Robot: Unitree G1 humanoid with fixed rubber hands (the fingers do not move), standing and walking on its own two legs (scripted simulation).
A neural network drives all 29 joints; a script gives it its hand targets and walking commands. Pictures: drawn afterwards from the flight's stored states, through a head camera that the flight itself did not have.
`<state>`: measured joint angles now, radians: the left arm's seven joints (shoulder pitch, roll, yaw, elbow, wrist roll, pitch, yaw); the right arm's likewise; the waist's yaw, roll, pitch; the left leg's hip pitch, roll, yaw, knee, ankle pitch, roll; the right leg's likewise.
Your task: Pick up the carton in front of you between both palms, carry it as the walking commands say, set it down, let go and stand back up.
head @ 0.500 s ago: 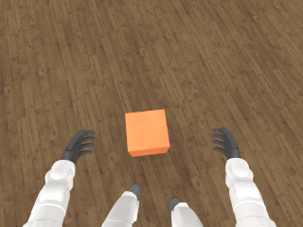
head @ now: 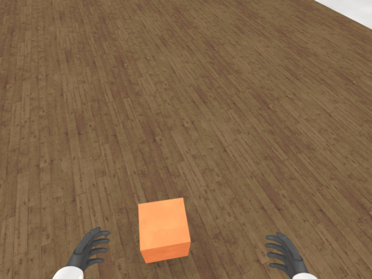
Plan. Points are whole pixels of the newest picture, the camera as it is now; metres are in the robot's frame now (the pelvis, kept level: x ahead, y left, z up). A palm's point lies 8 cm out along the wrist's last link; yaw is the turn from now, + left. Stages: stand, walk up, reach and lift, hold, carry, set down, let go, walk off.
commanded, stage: let go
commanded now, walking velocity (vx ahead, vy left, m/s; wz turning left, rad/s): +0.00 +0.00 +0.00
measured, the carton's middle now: (164, 231) +0.42 +0.09 -0.65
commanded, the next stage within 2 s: stand in 0.28 s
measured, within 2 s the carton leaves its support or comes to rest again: neither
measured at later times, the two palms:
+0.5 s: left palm out of the picture +0.13 +0.30 -0.10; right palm out of the picture +0.13 -0.26 -0.08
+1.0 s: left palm out of the picture +0.13 +0.33 -0.11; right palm out of the picture +0.13 -0.26 -0.09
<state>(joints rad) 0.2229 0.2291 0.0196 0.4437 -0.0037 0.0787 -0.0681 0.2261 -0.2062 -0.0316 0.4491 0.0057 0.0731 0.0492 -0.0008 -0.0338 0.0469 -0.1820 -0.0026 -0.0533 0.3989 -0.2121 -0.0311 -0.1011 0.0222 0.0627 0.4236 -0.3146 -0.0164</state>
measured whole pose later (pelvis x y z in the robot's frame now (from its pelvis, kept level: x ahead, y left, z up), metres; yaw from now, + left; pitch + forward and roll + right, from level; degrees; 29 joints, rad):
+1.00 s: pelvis +0.01 +0.04 +0.00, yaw +0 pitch +0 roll -1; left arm 0.19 0.36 0.03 0.78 0.03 0.01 0.03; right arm 0.13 -0.32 -0.04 0.88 -0.03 0.00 -0.02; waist -0.01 -0.05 0.01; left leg -0.22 -0.03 -0.03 0.51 -0.29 0.02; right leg -0.09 -0.01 0.06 0.43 -0.34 0.04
